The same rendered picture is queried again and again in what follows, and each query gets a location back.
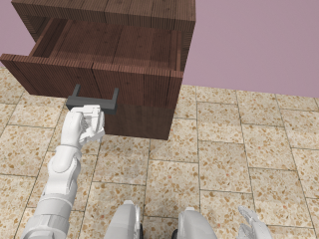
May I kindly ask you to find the left robot shin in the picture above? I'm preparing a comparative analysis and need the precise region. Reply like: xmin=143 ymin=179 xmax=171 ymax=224
xmin=124 ymin=200 xmax=140 ymax=239

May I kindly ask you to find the left robot thigh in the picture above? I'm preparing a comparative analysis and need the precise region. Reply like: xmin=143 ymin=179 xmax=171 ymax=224
xmin=104 ymin=203 xmax=141 ymax=239

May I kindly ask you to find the robot right hand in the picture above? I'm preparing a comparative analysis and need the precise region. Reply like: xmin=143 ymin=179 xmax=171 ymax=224
xmin=235 ymin=205 xmax=273 ymax=239

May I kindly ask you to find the handle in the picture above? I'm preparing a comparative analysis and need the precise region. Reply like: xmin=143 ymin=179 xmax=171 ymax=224
xmin=65 ymin=84 xmax=120 ymax=115

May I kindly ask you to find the cabinet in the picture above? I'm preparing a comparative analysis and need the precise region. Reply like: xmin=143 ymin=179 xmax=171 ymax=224
xmin=11 ymin=0 xmax=196 ymax=140

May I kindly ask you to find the robot left hand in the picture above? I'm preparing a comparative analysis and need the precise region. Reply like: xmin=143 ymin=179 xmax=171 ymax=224
xmin=60 ymin=105 xmax=106 ymax=150

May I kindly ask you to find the robot left forearm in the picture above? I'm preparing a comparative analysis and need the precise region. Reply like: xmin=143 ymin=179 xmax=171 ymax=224
xmin=20 ymin=144 xmax=82 ymax=239

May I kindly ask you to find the drawer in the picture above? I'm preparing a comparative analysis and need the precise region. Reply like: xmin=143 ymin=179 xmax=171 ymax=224
xmin=0 ymin=17 xmax=183 ymax=110

